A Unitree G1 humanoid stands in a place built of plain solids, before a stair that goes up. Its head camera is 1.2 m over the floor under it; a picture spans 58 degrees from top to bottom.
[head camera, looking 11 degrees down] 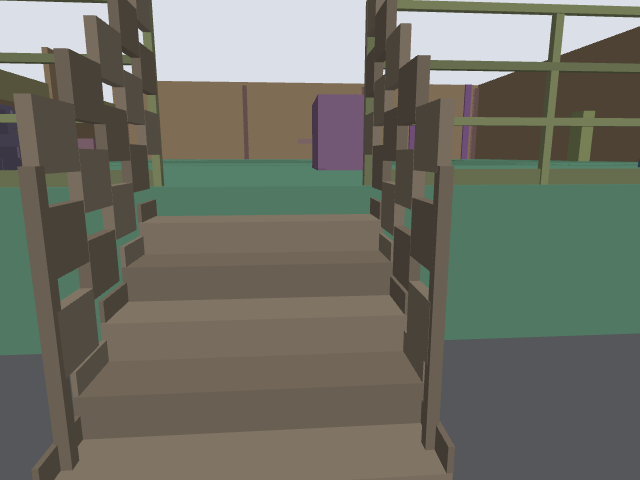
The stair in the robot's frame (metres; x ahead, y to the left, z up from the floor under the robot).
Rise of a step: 0.17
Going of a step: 0.28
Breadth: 1.32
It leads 5 degrees to the left of straight ahead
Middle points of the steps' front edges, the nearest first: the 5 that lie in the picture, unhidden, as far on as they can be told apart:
1.48 0.24 0.34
1.76 0.26 0.51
2.04 0.28 0.68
2.32 0.31 0.85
2.60 0.33 1.02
